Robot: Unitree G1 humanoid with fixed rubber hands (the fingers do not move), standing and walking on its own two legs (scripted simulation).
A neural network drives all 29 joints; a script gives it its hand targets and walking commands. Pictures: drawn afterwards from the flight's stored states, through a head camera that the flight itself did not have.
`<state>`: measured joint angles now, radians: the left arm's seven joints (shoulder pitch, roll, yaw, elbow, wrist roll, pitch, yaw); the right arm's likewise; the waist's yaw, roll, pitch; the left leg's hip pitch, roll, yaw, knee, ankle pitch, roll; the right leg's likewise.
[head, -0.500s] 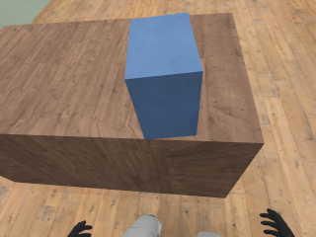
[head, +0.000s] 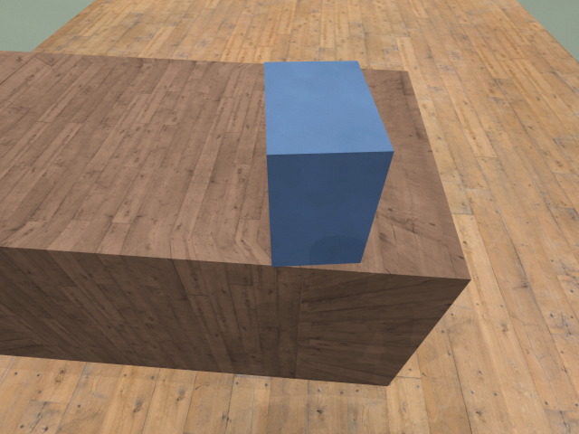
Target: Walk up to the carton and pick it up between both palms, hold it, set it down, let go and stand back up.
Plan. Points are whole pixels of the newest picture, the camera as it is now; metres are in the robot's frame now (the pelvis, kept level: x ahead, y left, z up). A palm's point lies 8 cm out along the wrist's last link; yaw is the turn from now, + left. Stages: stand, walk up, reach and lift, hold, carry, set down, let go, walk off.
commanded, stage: walk up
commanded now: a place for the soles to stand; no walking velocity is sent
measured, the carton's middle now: (313, 165) +0.54 +0.00 +0.05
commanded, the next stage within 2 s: none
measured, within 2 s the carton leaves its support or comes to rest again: neither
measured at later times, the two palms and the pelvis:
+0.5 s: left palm out of the picture +0.14 +0.26 -0.10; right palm out of the picture +0.11 -0.25 -0.11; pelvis +0.03 +0.01 +0.00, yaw -4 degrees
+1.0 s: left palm (130, 422) +0.15 +0.25 -0.11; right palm out of the picture +0.05 -0.27 -0.12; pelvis +0.04 +0.00 -0.01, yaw -10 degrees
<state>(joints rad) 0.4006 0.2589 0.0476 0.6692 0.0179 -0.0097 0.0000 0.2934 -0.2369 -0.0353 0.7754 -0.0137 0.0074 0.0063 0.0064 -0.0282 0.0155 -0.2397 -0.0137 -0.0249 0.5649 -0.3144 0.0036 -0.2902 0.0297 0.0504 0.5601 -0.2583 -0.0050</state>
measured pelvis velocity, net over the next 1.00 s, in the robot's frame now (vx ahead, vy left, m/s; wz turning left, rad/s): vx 0.04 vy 0.00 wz -0.18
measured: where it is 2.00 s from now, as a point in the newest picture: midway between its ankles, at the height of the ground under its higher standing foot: outside the picture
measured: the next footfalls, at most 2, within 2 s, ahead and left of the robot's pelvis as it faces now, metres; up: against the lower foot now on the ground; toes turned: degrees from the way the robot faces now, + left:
right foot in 1.14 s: +0.10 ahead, -0.17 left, +0.00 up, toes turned +0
left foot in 1.52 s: +0.15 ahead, +0.07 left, +0.00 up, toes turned -7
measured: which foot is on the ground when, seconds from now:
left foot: down 0.00-1.00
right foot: down 0.00-0.90, up 0.92-1.00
